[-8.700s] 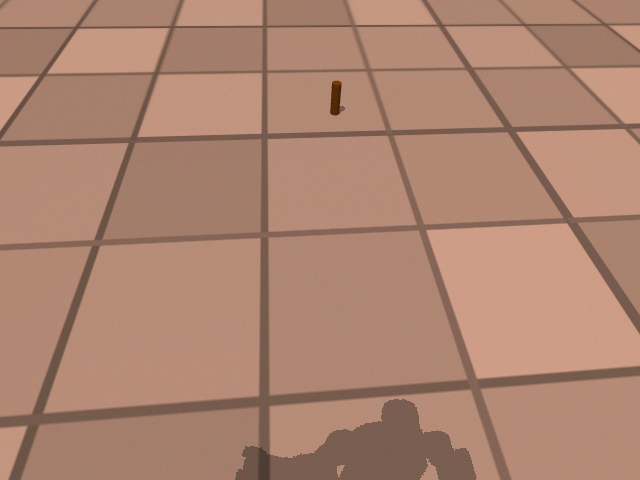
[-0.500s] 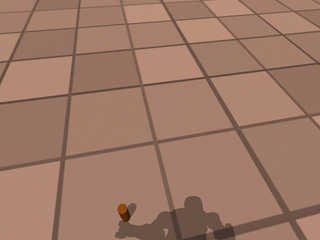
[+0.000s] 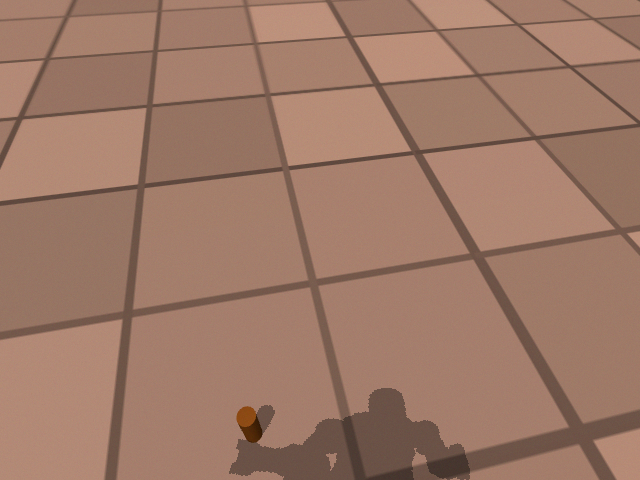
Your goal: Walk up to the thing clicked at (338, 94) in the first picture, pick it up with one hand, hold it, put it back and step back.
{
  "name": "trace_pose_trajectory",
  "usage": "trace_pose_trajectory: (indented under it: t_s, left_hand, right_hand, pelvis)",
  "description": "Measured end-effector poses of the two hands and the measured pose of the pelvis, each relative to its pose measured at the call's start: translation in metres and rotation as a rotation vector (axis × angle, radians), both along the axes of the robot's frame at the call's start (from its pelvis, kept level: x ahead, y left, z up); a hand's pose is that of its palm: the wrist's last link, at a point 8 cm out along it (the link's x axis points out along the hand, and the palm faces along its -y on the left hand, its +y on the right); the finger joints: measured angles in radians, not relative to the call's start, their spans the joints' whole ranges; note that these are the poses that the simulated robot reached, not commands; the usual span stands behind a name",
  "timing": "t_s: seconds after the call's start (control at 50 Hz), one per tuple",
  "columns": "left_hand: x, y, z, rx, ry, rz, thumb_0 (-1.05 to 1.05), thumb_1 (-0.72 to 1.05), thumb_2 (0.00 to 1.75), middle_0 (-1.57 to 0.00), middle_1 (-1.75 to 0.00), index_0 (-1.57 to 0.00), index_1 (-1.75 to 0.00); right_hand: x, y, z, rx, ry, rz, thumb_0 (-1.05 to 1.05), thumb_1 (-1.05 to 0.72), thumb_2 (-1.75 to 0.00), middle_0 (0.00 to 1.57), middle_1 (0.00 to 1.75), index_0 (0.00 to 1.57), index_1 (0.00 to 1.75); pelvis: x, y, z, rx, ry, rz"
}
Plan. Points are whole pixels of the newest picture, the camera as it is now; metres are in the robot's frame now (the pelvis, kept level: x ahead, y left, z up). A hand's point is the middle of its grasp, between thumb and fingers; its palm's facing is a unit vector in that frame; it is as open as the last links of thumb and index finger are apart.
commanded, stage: stand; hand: left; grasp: from the side
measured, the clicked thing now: (250, 425) +0.34 +0.18 -0.69
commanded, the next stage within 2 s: go down in 0.06 s
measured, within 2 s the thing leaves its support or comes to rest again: neither
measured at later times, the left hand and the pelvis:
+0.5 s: hand (134, 473) +0.15 +0.26 -0.17, palm faces +0.03 -0.95 -0.32, open 13.2 cm; pelvis -0.01 +0.00 -0.03, yaw +0 degrees
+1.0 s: hand out of the picture +0.12 +0.28 -0.20, palm faces +0.06 -0.95 -0.32, open 17.2 cm; pelvis -0.02 +0.02 -0.09, yaw +1 degrees
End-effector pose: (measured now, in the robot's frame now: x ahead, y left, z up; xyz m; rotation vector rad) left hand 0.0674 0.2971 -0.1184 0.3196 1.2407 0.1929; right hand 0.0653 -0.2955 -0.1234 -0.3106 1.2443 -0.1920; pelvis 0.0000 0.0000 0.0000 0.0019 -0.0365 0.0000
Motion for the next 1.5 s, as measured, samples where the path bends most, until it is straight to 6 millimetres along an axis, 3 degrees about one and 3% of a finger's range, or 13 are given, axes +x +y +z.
trace_pose_trajectory:
  t_s: [0.2, 0.36, 0.44, 0.58, 0.76, 0.94, 1.1, 1.24, 1.4, 1.5]
  left_hand:
    - [0.004, 0.000, 0.001, 0.001, -0.022, 0.013, 0.01, 0.89, 0.89, -0.20, -0.30, -0.20, -0.29]
    - [0.061, 0.000, -0.009, -0.024, -0.154, 0.030, 0.01, 0.61, 0.60, -0.09, -0.15, -0.09, -0.14]
    - [0.071, 0.005, -0.012, -0.022, -0.163, 0.014, 0.01, 0.39, 0.41, -0.06, -0.12, -0.07, -0.10]
    - [0.061, 0.017, -0.026, -0.021, -0.143, 0.019, 0.01, 0.00, 0.20, -0.07, -0.10, -0.07, -0.09]
    - [0.050, 0.023, -0.044, -0.028, -0.195, 0.017, 0.00, -0.36, 0.08, -0.08, -0.10, -0.09, -0.09]
    - [0.042, 0.027, -0.050, -0.025, -0.196, 0.021, 0.00, -0.50, 0.05, -0.09, -0.09, -0.09, -0.09]
    - [0.041, 0.033, -0.059, -0.029, -0.214, 0.036, 0.00, -0.49, 0.07, -0.08, -0.09, -0.08, -0.09]
    - [0.062, 0.052, -0.092, -0.067, -0.320, 0.042, 0.00, -0.48, 0.07, -0.08, -0.09, -0.08, -0.09]
    - [0.108, 0.068, -0.139, -0.106, -0.542, -0.049, 0.00, -0.55, 0.05, -0.08, -0.11, -0.09, -0.10]
    - [0.123, 0.074, -0.160, -0.108, -0.616, -0.070, -0.01, -0.57, 0.07, -0.08, -0.13, -0.09, -0.12]
  right_hand:
    - [0.007, 0.002, 0.001, 0.000, -0.028, -0.001, 0.00, -0.91, -0.90, 0.20, 0.30, 0.20, 0.30]
    - [0.015, 0.027, -0.003, 0.033, -0.166, 0.004, 0.00, -0.96, -0.91, 0.20, 0.30, 0.20, 0.30]
    - [0.013, 0.038, -0.006, 0.052, -0.197, -0.018, 0.00, -0.95, -0.91, 0.20, 0.30, 0.20, 0.30]
    - [0.019, 0.047, -0.014, 0.052, -0.261, -0.008, 0.01, -0.92, -0.90, 0.20, 0.30, 0.20, 0.30]
    - [0.047, 0.053, -0.026, 0.013, -0.374, 0.038, 0.01, -0.88, -0.89, 0.20, 0.30, 0.20, 0.30]
    - [0.072, 0.067, -0.031, 0.010, -0.473, 0.082, 0.01, -0.87, -0.89, 0.20, 0.30, 0.20, 0.30]
    - [0.077, 0.073, -0.043, 0.006, -0.505, 0.099, 0.01, -0.87, -0.89, 0.21, 0.30, 0.20, 0.30]
    - [0.070, 0.067, -0.073, -0.013, -0.492, 0.147, 0.01, -0.89, -0.90, 0.21, 0.30, 0.20, 0.30]
    - [0.055, 0.052, -0.142, -0.040, -0.417, 0.180, 0.01, -0.91, -0.90, 0.21, 0.30, 0.20, 0.30]
    - [0.041, 0.049, -0.182, -0.029, -0.349, 0.165, 0.01, -0.90, -0.90, 0.20, 0.30, 0.20, 0.30]
  pelvis:
    - [0.001, 0.001, -0.001, -0.001, 0.010, 0.004]
    - [-0.014, -0.001, -0.015, 0.000, 0.113, 0.011]
    - [-0.014, 0.002, -0.021, -0.003, 0.140, 0.006]
    - [-0.015, 0.009, -0.038, -0.013, 0.194, 0.004]
    - [-0.018, 0.017, -0.066, -0.028, 0.253, 0.011]
    - [-0.019, 0.018, -0.083, -0.044, 0.294, 0.019]
    - [-0.021, 0.019, -0.098, -0.052, 0.329, 0.024]
    - [-0.033, 0.017, -0.129, -0.050, 0.400, 0.025]
    - [-0.052, 0.016, -0.190, -0.048, 0.501, 0.023]
    - [-0.062, 0.014, -0.219, -0.048, 0.535, 0.021]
